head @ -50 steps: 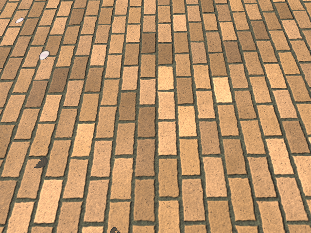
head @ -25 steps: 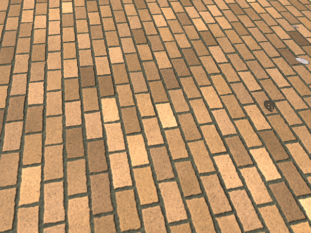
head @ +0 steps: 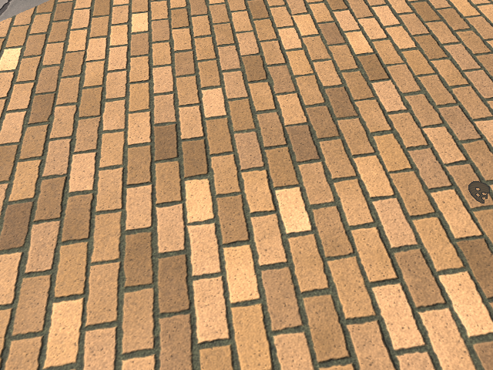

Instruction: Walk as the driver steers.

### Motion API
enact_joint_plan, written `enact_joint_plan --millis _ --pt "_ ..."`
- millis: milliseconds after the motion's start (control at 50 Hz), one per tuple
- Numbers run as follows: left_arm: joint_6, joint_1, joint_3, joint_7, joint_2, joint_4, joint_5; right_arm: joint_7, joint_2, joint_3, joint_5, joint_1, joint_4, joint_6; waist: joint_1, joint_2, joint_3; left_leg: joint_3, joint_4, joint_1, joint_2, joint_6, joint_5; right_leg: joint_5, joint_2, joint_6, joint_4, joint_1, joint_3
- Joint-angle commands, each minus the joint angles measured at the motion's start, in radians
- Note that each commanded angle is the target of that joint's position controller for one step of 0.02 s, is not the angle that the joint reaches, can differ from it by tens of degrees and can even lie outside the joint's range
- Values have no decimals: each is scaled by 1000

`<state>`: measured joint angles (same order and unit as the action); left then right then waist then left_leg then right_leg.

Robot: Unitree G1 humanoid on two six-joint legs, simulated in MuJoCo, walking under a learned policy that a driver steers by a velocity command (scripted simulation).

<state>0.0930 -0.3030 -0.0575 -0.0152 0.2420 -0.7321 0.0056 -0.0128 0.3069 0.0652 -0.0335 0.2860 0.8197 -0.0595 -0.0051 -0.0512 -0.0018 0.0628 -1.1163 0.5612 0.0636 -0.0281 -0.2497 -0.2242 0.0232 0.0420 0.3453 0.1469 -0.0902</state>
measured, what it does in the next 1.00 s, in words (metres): walks ahead, turning left: left foot, then right foot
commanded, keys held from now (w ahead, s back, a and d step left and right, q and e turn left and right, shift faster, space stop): w+q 0.56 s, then w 0.44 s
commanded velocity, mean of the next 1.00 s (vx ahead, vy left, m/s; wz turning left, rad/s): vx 0.49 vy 0.00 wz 0.39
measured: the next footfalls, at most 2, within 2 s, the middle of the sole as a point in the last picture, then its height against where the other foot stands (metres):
left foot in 0.32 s outside the picture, level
right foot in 0.82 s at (257, 316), level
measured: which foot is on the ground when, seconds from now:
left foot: up 0.00-0.30, down 0.32-0.84, up 0.86-1.00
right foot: down 0.00-0.34, up 0.36-0.80, down 0.82-1.00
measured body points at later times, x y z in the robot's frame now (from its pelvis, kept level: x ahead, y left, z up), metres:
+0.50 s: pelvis +0.27 +0.07 -0.01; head +0.30 +0.08 +0.44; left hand +0.33 +0.37 -0.11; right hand +0.46 -0.17 -0.11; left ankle +0.29 +0.13 -0.74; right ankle +0.28 -0.11 -0.66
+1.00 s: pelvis +0.56 +0.09 +0.00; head +0.58 +0.09 +0.44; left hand +0.54 +0.38 -0.11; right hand +0.78 -0.11 -0.12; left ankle +0.47 +0.20 -0.66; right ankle +0.62 +0.02 -0.75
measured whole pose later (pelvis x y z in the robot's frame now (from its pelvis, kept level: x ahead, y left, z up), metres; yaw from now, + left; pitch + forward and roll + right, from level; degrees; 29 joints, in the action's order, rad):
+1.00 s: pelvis +0.56 +0.09 +0.00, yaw +25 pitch +1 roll -1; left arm 0.10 -0.27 -0.04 -0.03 0.26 -0.74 0.01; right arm -0.01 0.30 0.05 -0.01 0.27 0.72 -0.05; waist -0.01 -0.04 0.02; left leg 0.05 -1.13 0.50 0.03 -0.02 -0.33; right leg -0.17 0.05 0.06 0.41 0.26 -0.03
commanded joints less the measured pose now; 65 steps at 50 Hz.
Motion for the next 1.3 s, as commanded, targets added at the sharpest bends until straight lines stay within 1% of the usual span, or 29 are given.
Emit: enact_joint_plan --millis 20,140,220,280,320,340,360,380,400,420,440,480,540,620,700,760,800,820,840,860,880,900,920,940,1020,1140,1220,1280,1300 --pt "29 15 -36 7 122 36 7 -2 37 13 3 -21 -68 6 4 130 49 68 23 198 40 20 113 264 -267 135 -209 -85 156" --pt "22 -15 -46 28 160 -7 -2 -29 -4 -9 16 -213 -148 1 -49 96 104 -37 379 134 19 16 351 327 -251 106 -244 -74 -26" --pt "-5 -64 -54 33 186 -45 -18 -56 2 -10 9 -304 -212 -1 -62 93 119 -90 487 152 -2 -32 271 489 -296 90 -171 -223 -74" --pt "-33 -50 -65 47 234 -41 -21 -63 57 18 7 -232 -227 7 7 154 16 -176 485 -13 -96 -93 112 995 -300 61 47 -295 -109" --pt "-43 -22 -63 55 247 -29 -26 -44 153 71 4 37 -172 16 161 136 -129 -157 567 -423 -152 -162 142 981 -254 17 433 -136 -135" --pt "-30 -63 -35 53 166 -5 6 -18 235 91 6 141 -149 29 156 -53 -223 144 553 -738 42 -224 193 321 -177 -21 765 158 -121" --pt "6 -133 2 33 74 46 2 -22 285 90 8 99 -181 14 58 -211 -379 757 719 -1004 272 -447 -34 -383 38 -66 1090 525 70" --pt "40 2 -19 17 177 62 -32 -25 193 68 15 118 -184 8 138 -58 -365 730 810 -982 252 -385 -95 -326 -17 -45 1118 627 222" --pt "54 72 -20 11 187 91 -55 -24 157 57 17 78 -177 -1 121 -19 -213 581 824 -848 220 -340 -51 -240 -56 -25 1054 661 204" --pt "58 81 -16 19 171 87 -36 -24 139 49 13 9 -185 -7 62 86 -112 471 831 -675 174 -305 58 -170 -101 -26 956 619 195" --pt "52 77 -24 25 180 80 -10 -21 109 41 17 -49 -198 -9 25 84 -69 391 843 -553 137 -288 161 -133 -129 -36 875 555 191" --pt "28 40 -29 24 177 77 5 -14 100 37 29 -92 -216 -11 -21 37 -43 332 886 -416 99 -289 264 -95 -148 -62 816 469 185" --pt "5 84 -17 29 141 94 16 3 128 43 24 -62 -196 -14 -16 30 -11 238 903 -306 64 -284 362 -8 -139 -109 679 462 149" --pt "12 230 5 19 98 118 9 18 126 39 16 -11 -167 -4 53 -12 0 146 879 -281 -2 -210 271 287 -94 -119 353 397 124" --pt "29 330 2 -5 121 142 -10 17 131 36 13 71 -125 -1 104 -32 16 210 835 -377 59 -199 183 339 -68 -90 213 381 131" --pt "38 319 -12 -15 153 150 -11 18 137 37 17 86 -110 7 84 -56 21 280 768 -492 117 -180 245 205 -57 -41 160 382 133" --pt "43 196 -30 -10 178 120 -8 19 129 34 16 57 -113 13 8 -67 -21 262 652 -508 87 -149 451 170 -27 8 99 220 96" --pt "46 64 -45 -4 216 97 3 17 94 20 24 48 -125 12 -55 -34 -137 212 464 -447 32 -117 480 213 -96 61 129 0 154" --pt "45 -77 -66 0 299 79 20 18 38 0 24 134 -142 2 -67 148 -304 113 121 -156 -90 -47 229 167 -301 192 142 -377 464" --pt "33 -153 -68 -12 277 33 -3 18 31 -9 8 189 -135 -8 -69 371 -360 81 -119 93 -169 -1 -309 -77 -425 288 -4 -515 825" --pt "28 -117 -44 -13 201 41 -23 16 118 10 -3 111 -142 -13 -89 236 -222 127 -203 208 -110 -5 -286 -254 -407 248 -47 -434 804" --pt "18 -57 -33 -8 171 51 -15 14 127 11 -3 13 -164 -14 -86 152 -111 85 -204 228 -62 -7 -203 -237 -367 209 -60 -312 663" --pt "11 -6 -24 -8 156 53 -5 12 113 9 13 -43 -180 -17 -61 100 -25 51 -139 215 -24 -6 -135 -136 -320 195 -91 -181 562" --pt "13 25 -15 -8 136 54 2 11 103 13 25 -54 -181 -17 -35 103 4 46 -71 175 10 -3 -84 -42 -286 185 -113 -105 497" --pt "22 31 -17 -7 151 32 -8 9 45 2 27 -27 -170 -4 2 144 5 4 75 99 40 27 -13 181 -236 197 -179 -10 343" --pt "1 -47 -27 7 195 -23 -26 0 6 -16 30 -228 -217 -24 -60 114 39 -30 460 39 9 53 276 275 -188 165 -189 -6 224" --pt "-19 -109 -33 15 208 -54 -34 -20 24 -10 19 -326 -246 -43 -80 123 54 -21 582 -8 -28 48 293 246 -223 155 -133 -59 278" --pt "-34 -99 -42 25 227 -60 -33 -23 65 8 17 -278 -239 -56 -28 149 31 -17 647 -122 -43 16 206 281 -247 125 -49 -95 328" --pt "-37 -87 -40 26 221 -58 -32 -18 90 23 20 -192 -214 -59 23 144 -15 -35 684 -259 -55 -8 199 370 -216 103 40 -74 308"
Keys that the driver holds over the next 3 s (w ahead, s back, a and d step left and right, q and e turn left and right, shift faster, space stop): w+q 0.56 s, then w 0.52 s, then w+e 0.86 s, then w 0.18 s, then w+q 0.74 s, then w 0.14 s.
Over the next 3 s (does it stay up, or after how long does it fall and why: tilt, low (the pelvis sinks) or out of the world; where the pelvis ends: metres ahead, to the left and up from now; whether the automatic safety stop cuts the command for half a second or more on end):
stays up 1.63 0.26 -0.01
